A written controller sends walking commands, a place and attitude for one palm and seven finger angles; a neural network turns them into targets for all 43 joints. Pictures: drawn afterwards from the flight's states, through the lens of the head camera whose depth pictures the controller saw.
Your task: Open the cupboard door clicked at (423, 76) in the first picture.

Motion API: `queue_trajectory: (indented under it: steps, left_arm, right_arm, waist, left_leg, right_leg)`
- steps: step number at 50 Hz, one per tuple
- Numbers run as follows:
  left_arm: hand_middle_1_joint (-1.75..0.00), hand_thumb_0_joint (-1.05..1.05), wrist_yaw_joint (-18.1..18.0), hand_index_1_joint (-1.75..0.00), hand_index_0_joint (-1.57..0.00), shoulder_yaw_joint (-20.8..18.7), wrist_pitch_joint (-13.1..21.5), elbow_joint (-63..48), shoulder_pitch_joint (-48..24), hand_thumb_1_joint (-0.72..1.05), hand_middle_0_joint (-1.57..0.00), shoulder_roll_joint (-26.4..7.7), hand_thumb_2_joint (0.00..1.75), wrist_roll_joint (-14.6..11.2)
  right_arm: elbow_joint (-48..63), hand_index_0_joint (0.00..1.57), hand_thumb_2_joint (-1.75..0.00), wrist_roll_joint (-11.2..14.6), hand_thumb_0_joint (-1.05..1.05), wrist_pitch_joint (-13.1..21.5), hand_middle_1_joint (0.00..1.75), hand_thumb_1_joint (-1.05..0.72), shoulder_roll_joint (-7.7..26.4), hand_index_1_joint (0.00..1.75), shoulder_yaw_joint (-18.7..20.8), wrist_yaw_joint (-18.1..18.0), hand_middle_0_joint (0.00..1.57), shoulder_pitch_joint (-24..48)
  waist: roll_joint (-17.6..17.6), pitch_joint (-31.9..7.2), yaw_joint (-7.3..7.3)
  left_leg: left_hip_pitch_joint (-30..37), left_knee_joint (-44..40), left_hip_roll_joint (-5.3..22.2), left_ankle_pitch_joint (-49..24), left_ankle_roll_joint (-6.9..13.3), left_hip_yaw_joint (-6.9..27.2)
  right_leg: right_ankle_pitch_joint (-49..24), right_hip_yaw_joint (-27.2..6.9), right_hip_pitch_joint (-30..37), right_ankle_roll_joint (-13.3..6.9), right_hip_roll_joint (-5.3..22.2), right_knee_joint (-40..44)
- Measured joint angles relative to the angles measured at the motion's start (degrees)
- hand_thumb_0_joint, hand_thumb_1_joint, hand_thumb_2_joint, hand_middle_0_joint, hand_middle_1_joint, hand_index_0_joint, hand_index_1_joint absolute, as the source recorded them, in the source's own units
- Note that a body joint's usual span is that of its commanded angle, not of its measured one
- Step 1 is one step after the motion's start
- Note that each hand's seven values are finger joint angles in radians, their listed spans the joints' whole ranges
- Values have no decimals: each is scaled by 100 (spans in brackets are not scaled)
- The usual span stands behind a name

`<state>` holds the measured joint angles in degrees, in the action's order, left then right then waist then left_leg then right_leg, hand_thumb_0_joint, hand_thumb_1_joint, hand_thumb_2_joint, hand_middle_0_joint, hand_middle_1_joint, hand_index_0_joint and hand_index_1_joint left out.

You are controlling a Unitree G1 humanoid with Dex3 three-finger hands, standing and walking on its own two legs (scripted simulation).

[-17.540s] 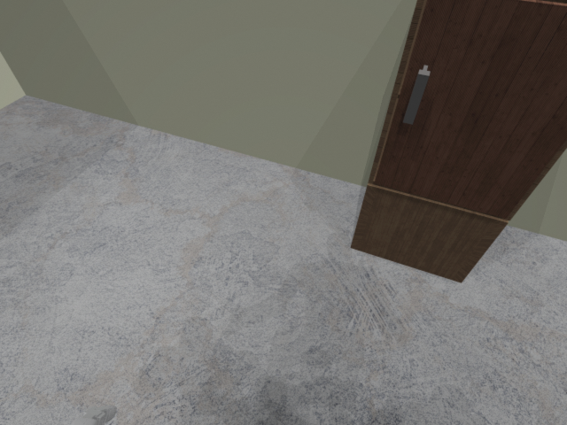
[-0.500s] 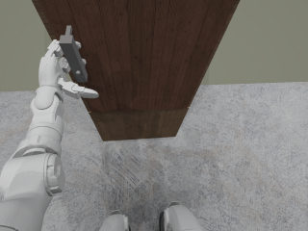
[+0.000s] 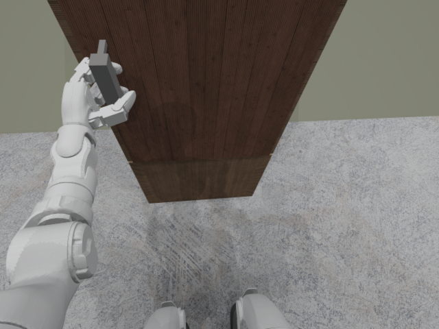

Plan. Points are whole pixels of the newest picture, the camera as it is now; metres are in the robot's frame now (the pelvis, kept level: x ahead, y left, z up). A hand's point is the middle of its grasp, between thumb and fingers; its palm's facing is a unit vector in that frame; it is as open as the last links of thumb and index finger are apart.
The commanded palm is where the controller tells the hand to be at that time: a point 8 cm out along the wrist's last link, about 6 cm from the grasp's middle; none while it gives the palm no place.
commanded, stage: close the thumb around the handle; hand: left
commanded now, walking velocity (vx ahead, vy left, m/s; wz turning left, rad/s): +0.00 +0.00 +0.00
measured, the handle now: (112, 81) +0.55 +0.16 +0.08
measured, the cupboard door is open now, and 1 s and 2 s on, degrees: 0 24 37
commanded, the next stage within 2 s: pull the door open along its arc in 0.20 s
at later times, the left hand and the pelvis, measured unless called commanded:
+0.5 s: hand (124, 109) +0.49 +0.14 +0.07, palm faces +0.02 -1.00 -0.01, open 6.2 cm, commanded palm +0.44 +0.18 +0.08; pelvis +0.00 -0.01 +0.00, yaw -1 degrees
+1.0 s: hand (154, 183) +0.34 +0.08 +0.08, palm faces +0.16 -0.99 +0.05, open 6.6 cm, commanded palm +0.29 +0.14 +0.08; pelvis +0.02 -0.02 +0.02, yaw +0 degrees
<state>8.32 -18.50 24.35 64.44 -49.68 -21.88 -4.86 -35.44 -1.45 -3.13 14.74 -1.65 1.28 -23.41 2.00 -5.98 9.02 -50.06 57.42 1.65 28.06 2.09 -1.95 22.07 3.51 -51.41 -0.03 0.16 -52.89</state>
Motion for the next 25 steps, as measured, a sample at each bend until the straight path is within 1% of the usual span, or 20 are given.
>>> queue_trajectory:
  steps: [2, 5, 10, 17, 21, 25]
  left_arm:
    - [-132, 1, -17, -132, -38, 34, 37, 8, 2, 54, -38, 37, 75, -20]
    - [-133, 0, 37, -133, -39, 52, 39, 116, -63, 63, -38, 98, 80, 43]
    - [-135, 0, -54, -134, -38, -54, 19, 137, -72, 63, -37, 96, 81, 109]
    - [-135, 0, -142, -135, -35, -63, 0, 112, -65, 64, -35, 53, 83, 79]
    - [-135, 0, -205, -135, -33, 0, -39, -43, 44, 66, -33, 102, 83, 5]
    - [-135, 0, -239, -135, -32, 39, -77, -412, 445, 67, -33, 231, 80, -85]
  right_arm:
    - [-38, 20, -90, 4, 1, -4, 30, -91, 0, 30, 8, 5, 20, 16]
    - [-57, 20, -90, 11, 1, -16, 30, -91, 3, 30, -6, -5, 20, 52]
    - [24, 20, -90, 6, 1, -11, 30, -91, 4, 30, -8, -24, 20, 106]
    - [68, 20, -90, 6, 1, 12, 30, -91, -2, 30, -8, -21, 20, 150]
    - [59, 20, -90, 10, 1, 20, 30, -91, -5, 30, 18, 3, 20, 112]
    - [75, 20, -90, 38, 1, -20, 30, -91, 7, 30, 57, 31, 20, 49]
  waist:
    - [-1, -7, -10]
    - [-14, -6, -1]
    - [-23, 1, 37]
    - [-29, 21, 54]
    - [-25, 17, 14]
    - [13, -50, -49]
  left_leg:
    - [26, -1, 0, 10, 2, 0]
    - [49, 0, -8, 13, 6, 11]
    - [55, -11, -10, -8, -1, -3]
    - [34, -18, 5, -39, -21, -19]
    - [57, -44, 14, -46, -37, -25]
    - [185, -136, 34, -42, -49, -65]
  right_leg:
    - [8, -1, 25, 4, -1, 2]
    - [18, 9, 53, 3, 7, -4]
    - [6, -6, 43, -6, 8, -16]
    - [-19, -23, 0, -27, -8, -33]
    - [-23, -31, 11, -42, -18, -21]
    - [-21, -71, 106, -51, -45, 44]
